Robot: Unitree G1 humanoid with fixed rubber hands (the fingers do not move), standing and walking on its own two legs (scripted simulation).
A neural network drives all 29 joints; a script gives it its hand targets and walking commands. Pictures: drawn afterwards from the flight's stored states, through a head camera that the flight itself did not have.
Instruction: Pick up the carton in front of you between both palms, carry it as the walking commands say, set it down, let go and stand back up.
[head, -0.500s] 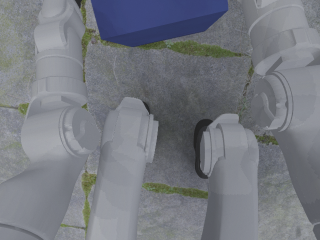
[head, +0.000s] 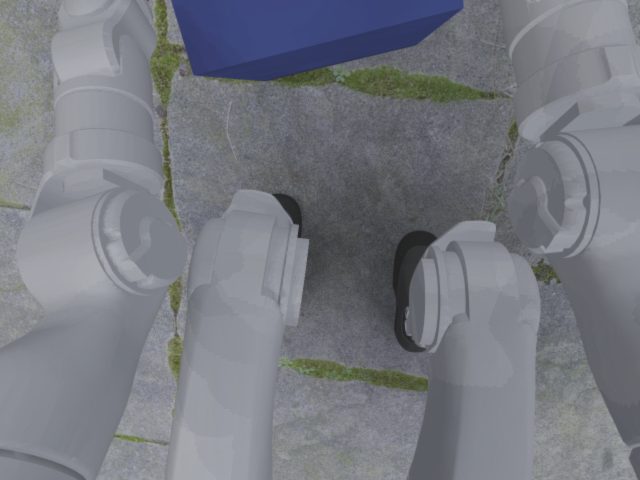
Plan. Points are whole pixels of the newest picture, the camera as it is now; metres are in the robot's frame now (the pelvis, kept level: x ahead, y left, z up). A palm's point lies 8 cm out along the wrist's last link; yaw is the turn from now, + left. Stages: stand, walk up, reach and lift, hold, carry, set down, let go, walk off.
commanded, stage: set down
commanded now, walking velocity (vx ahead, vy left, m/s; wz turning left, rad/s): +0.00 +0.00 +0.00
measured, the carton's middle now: out of the picture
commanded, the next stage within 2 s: let go in 1.34 s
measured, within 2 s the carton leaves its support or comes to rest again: neither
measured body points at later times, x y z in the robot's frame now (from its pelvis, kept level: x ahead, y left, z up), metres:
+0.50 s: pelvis -0.01 +0.01 +0.01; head +0.36 +0.04 +0.26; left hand +0.53 +0.28 -0.12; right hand +0.63 -0.08 -0.12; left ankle +0.12 +0.13 -0.34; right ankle +0.09 -0.10 -0.34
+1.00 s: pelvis +0.01 +0.01 +0.13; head +0.36 +0.02 +0.42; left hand +0.52 +0.29 +0.03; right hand +0.63 -0.09 +0.02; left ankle +0.12 +0.13 -0.34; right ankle +0.09 -0.10 -0.34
